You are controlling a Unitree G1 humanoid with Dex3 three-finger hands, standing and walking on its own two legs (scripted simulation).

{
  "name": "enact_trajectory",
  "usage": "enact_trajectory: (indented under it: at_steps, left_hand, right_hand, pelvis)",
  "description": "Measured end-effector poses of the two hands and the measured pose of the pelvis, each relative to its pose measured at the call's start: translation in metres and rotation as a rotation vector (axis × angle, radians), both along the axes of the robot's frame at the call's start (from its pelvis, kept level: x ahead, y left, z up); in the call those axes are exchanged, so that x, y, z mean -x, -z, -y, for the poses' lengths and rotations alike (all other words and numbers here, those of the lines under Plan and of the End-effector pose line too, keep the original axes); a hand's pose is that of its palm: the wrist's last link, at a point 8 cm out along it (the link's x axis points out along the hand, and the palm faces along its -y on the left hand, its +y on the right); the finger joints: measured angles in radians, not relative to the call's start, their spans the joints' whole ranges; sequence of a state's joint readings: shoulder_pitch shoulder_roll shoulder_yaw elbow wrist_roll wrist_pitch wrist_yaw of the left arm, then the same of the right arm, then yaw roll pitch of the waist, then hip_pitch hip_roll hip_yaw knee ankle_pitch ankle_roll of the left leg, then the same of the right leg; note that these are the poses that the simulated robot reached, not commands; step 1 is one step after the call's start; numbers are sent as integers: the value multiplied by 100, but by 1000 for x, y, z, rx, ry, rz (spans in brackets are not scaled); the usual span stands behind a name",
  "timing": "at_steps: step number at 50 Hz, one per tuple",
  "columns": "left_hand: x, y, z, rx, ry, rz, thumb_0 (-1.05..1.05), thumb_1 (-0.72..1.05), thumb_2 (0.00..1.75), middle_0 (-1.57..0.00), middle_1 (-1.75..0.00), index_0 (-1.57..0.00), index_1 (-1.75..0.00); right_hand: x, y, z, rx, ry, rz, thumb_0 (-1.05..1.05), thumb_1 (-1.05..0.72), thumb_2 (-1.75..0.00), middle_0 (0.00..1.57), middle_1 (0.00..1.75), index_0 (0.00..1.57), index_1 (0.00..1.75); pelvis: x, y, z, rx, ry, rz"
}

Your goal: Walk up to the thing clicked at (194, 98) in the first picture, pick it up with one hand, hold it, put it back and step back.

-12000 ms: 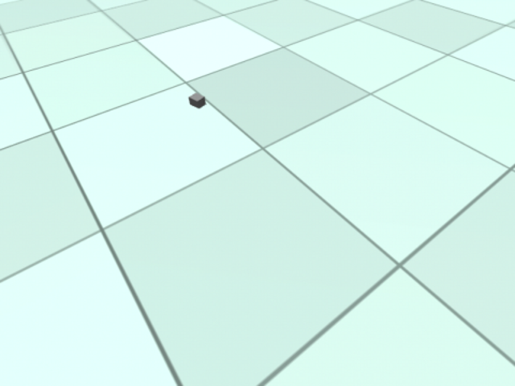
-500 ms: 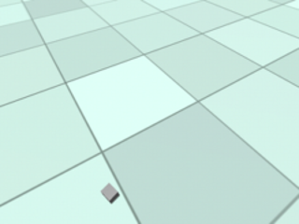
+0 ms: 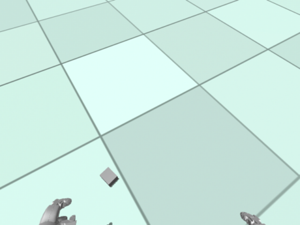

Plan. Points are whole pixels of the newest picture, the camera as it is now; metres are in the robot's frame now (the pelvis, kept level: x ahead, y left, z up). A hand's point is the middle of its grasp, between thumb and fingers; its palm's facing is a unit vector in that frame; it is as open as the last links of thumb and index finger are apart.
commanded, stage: rise first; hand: left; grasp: from above
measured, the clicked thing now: (109, 176) +0.45 +0.28 -0.74
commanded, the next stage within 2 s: none
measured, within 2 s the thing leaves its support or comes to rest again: neither
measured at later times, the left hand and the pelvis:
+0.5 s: hand out of the picture +0.14 +0.27 -0.21, palm faces -0.10 -0.84 -0.53, open 13.8 cm; pelvis +0.01 +0.01 -0.06, yaw +0 degrees
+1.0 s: hand (75, 219) +0.18 +0.30 -0.33, palm faces -0.25 -0.54 -0.80, open 14.1 cm; pelvis -0.03 +0.01 -0.17, yaw +0 degrees
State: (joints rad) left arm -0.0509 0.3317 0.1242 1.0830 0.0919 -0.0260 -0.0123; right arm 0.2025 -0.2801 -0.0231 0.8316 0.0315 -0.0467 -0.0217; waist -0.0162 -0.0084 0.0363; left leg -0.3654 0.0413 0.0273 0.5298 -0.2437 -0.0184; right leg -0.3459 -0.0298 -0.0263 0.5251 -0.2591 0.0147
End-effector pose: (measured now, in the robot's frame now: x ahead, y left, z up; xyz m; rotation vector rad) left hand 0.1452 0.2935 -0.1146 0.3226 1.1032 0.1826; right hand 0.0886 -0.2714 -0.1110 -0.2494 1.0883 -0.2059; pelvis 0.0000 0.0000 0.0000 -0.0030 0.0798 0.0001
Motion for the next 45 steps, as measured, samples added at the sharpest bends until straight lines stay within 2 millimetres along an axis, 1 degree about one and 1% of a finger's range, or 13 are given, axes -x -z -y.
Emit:
enact_trajectory:
  at_steps: [3, 8, 13, 18, 22, 28, 33, 38, 41, 43, 45]
  left_hand:
    - [-10, 2, -2, -32, 27, 10, 0, 44, 93, -12, -75, -16, -73]
    - [-10, 7, -6, -84, 35, -34, 0, 10, 95, -10, -92, -14, -89]
    - [-4, 21, -8, -115, 30, -59, 0, -21, 94, -10, -101, -14, -98]
    - [-2, 33, -11, -150, 44, -55, 0, -39, 94, -11, -105, -14, -102]
    - [1, 41, -12, -183, 56, -68, 0, -46, 94, -11, -106, -14, -103]
    - [5, 52, -14, -231, 58, -89, 0, -51, 95, -11, -106, -14, -104]
    - [6, 60, -14, -265, 63, -99, 0, -51, 95, -11, -106, -14, -104]
    - [6, 70, -15, -309, 87, -108, 0, -51, 94, -11, -105, -14, -103]
    - [2, 83, -19, -361, 116, -123, 0, -51, 94, -11, -104, -13, -102]
    - [-3, 96, -22, -410, 141, -136, 0, -51, 95, -11, -103, -13, -101]
    - [-11, 113, -25, -465, 159, -142, 0, -51, 96, -11, -102, -12, -101]
  right_hand:
    - [1, 4, -9, -23, 11, 21, 1, -96, -92, 20, 30, 20, 30]
    - [-3, 10, -20, -48, 13, 51, 1, -97, -92, 21, 30, 20, 30]
    - [-17, 18, -22, -38, -12, 103, 1, -96, -92, 21, 30, 20, 30]
    - [-36, 27, -22, -17, -41, 154, 1, -95, -92, 21, 30, 20, 30]
    - [-51, 32, -23, -4, -61, 192, 1, -95, -91, 21, 30, 20, 30]
    - [-68, 41, -28, 7, -83, 235, 1, -94, -91, 21, 30, 20, 30]
    - [-75, 51, -33, 14, -87, 250, 1, -94, -91, 21, 30, 20, 30]
    - [-75, 63, -37, 17, -85, 251, 1, -93, -91, 21, 30, 20, 30]
    - [-74, 74, -37, 20, -93, 247, 1, -93, -91, 21, 30, 20, 30]
    - [-72, 86, -36, 23, -103, 243, 1, -92, -91, 21, 30, 20, 30]
    - [-70, 102, -34, 27, -116, 232, 1, -91, -90, 21, 30, 20, 30]
  pelvis:
    - [0, 5, -1, -1, 6, -27]
    - [-3, 13, -4, 2, 5, -60]
    - [-4, 27, -6, 5, 4, -100]
    - [-5, 42, -8, 10, 0, -137]
    - [-6, 53, -8, 15, -2, -162]
    - [-6, 66, -8, 23, -6, -199]
    - [-5, 76, -8, 29, -9, -225]
    - [-3, 87, -9, 35, -11, -250]
    - [1, 97, -9, 36, -12, -275]
    - [5, 107, -9, 34, -11, -301]
    - [10, 122, -8, 32, -10, -334]
